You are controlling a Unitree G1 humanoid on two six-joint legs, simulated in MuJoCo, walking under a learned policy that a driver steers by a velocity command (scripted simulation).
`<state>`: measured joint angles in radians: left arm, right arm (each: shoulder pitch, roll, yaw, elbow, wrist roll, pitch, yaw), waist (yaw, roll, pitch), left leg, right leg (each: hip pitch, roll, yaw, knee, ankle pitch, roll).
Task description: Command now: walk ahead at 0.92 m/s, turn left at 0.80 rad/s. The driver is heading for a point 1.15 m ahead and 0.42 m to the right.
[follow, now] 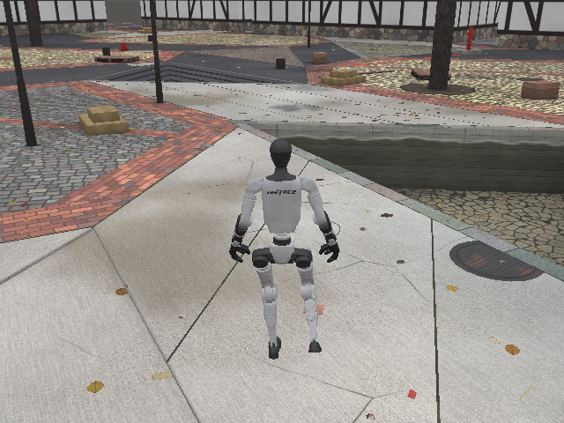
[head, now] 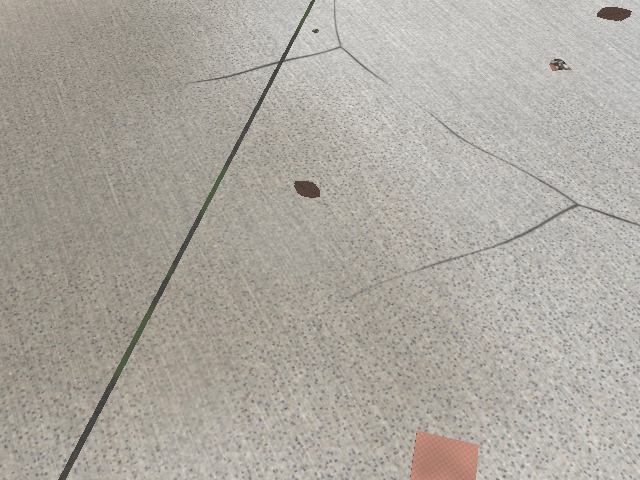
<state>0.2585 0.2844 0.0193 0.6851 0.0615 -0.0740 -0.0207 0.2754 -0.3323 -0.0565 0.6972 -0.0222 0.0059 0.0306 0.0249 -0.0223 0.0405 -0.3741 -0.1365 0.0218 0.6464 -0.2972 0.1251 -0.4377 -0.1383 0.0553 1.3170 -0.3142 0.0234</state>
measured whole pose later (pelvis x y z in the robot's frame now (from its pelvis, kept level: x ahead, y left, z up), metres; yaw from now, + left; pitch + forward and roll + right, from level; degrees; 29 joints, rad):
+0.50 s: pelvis +0.48 -0.02 +0.01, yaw -9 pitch +0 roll -2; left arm 0.44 0.33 0.06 0.88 0.01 -0.04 -0.02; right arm 0.16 -0.25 0.03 0.69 -0.08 -0.09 0.01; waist 0.05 0.01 0.04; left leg -0.49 0.01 -0.09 1.33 -0.30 0.01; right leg -0.26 0.21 0.01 0.48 -0.21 -0.17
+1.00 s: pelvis +0.96 -0.06 +0.02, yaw -36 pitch +2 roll +2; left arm 0.10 0.38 0.07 0.68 0.03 0.00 -0.07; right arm 0.45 -0.35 -0.06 0.84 -0.03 -0.10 0.00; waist -0.05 -0.05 0.00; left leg -0.05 0.02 0.18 0.35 -0.29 -0.02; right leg -0.73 -0.04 -0.03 1.22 -0.18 -0.10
